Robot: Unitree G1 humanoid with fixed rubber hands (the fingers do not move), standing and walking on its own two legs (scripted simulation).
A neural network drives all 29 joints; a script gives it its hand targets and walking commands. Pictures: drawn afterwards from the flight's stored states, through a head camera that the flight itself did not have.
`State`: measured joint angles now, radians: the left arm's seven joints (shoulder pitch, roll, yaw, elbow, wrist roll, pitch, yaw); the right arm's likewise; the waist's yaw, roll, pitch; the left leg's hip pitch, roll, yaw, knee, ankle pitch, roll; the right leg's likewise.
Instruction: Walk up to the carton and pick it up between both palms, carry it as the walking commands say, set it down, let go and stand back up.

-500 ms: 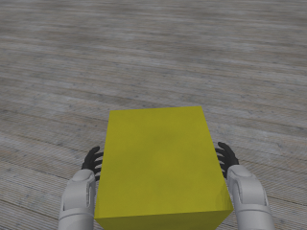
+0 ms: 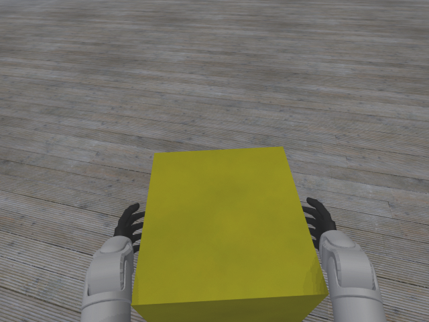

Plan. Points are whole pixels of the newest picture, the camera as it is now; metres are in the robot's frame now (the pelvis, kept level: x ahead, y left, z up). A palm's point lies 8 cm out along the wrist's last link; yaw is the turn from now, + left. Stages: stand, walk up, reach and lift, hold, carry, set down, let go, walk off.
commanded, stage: carry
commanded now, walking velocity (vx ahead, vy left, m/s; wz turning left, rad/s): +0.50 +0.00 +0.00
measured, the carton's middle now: (223, 239) +0.31 +0.01 -0.03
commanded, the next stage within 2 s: none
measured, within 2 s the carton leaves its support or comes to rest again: neither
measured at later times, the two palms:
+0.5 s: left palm (128, 188) +0.37 +0.20 +0.08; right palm (305, 173) +0.40 -0.17 +0.08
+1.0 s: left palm (149, 111) +0.66 +0.20 +0.09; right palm (281, 110) +0.65 -0.17 +0.09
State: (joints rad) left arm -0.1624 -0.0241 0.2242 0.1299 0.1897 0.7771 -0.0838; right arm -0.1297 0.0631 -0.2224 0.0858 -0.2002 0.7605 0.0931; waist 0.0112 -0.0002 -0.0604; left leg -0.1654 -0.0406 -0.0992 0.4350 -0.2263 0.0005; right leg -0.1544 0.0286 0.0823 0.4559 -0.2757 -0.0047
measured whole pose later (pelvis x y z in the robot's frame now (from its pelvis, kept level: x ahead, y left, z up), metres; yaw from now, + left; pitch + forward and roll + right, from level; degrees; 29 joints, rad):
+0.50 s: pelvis +0.16 +0.00 +0.00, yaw +3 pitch +6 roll +2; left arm 0.06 -0.07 0.19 -0.49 -0.01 1.16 0.03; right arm 0.08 0.04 -0.20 -0.51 0.04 1.17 -0.01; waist 0.03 -0.04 -0.18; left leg -0.49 0.03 0.15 0.83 -0.44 0.00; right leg -0.12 -0.05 -0.13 0.41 -0.39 -0.02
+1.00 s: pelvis +0.43 +0.02 +0.00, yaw +1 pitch +5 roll -1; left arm 0.06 -0.06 0.20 -0.54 -0.01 1.15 0.00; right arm 0.09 0.08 -0.19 -0.56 0.02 1.16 -0.02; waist -0.03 0.02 -0.14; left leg -0.08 0.05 0.19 0.32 -0.32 0.00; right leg -0.54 -0.06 -0.16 0.55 -0.13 -0.01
